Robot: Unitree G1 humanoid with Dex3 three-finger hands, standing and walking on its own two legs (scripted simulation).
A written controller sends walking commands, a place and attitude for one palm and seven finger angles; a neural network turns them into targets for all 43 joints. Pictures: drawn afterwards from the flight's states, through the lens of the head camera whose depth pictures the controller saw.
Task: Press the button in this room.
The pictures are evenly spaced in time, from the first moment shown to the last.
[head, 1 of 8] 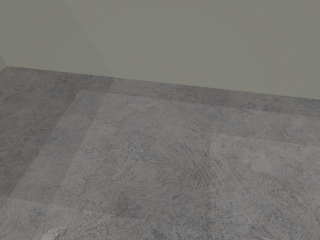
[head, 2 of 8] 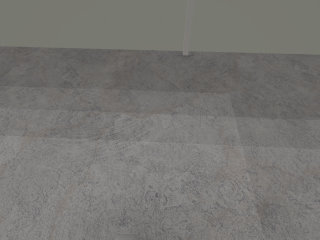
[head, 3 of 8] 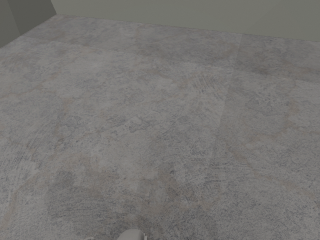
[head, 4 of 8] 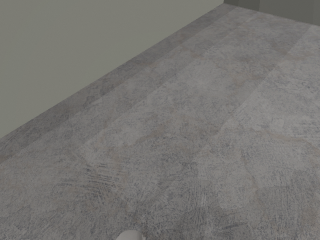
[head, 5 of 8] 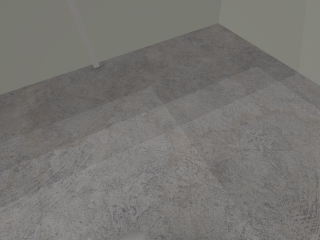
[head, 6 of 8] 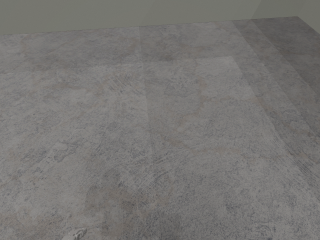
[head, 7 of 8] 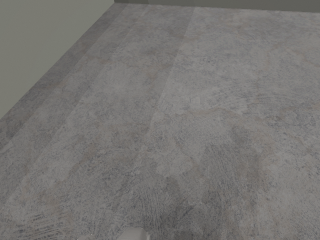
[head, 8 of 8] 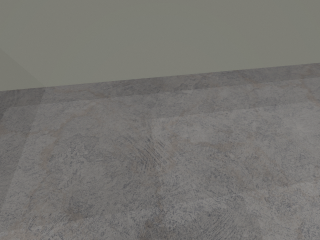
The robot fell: no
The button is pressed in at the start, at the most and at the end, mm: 0 0 0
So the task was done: no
